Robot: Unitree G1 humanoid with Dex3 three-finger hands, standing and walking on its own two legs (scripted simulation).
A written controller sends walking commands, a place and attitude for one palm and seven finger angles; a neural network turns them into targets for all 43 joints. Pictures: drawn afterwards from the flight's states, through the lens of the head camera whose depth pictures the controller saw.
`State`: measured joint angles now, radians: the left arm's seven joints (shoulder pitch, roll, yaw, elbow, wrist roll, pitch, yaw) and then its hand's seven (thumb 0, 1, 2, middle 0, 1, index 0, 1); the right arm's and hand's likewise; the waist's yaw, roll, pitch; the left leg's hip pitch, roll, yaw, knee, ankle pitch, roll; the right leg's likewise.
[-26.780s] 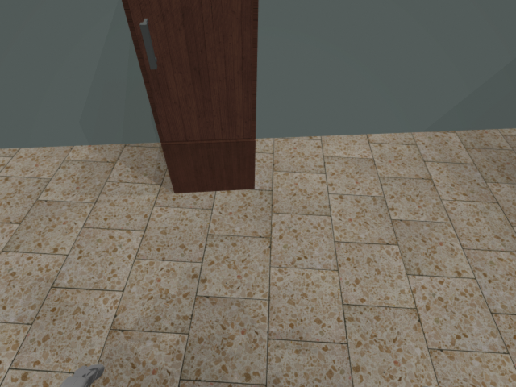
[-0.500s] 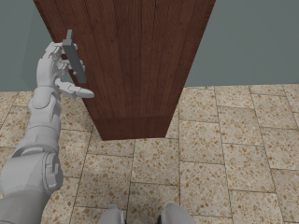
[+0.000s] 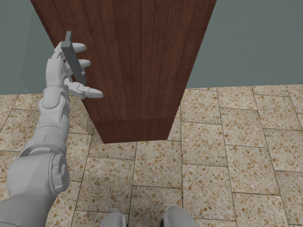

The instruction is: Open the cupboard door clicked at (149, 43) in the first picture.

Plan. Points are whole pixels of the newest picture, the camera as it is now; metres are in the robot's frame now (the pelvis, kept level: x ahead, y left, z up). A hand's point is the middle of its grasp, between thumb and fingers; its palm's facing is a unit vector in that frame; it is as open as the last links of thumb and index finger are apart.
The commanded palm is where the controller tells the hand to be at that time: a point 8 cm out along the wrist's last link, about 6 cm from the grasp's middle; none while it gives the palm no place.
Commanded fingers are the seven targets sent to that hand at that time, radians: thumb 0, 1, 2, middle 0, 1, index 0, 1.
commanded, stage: slide the fingers in behind the handle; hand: left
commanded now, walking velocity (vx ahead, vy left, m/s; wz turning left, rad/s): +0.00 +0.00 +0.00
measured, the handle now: (76, 60) +0.55 +0.17 +0.08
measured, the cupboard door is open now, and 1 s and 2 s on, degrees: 1 1 25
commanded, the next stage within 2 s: close the thumb around the handle in 0.16 s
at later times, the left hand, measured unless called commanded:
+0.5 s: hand (83, 75) +0.49 +0.14 +0.08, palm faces +0.00 -1.00 -0.01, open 12.4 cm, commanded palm +0.46 +0.19 +0.08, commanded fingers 0.00 0.23 0.61 -0.35 -1.28 -0.35 -1.28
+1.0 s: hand (82, 75) +0.49 +0.14 +0.08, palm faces +0.01 -1.00 -0.01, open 5.6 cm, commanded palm +0.46 +0.20 +0.08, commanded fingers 0.00 0.90 0.90 -0.40 -1.35 -0.40 -1.35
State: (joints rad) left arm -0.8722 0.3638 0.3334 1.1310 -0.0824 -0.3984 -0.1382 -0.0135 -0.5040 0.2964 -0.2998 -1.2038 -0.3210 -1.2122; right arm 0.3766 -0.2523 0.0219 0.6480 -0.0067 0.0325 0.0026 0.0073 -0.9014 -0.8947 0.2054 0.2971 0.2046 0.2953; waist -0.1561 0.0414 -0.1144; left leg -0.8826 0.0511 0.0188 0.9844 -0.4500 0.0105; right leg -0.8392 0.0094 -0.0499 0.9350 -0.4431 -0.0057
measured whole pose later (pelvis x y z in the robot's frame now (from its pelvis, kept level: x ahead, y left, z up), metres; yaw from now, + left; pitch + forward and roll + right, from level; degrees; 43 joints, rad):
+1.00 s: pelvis +0.00 +0.00 +0.00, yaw +0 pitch +19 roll -2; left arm -0.85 0.35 0.32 1.11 -0.10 -0.40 -0.14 0.01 0.74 0.81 -0.37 -1.35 -0.38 -1.34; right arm 0.38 -0.26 0.02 0.66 0.00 0.03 0.00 0.01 -0.90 -0.89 0.21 0.30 0.20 0.30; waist -0.14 0.04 -0.11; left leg -0.87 0.05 0.02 0.97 -0.44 0.01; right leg -0.83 0.01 -0.05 0.93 -0.44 -0.01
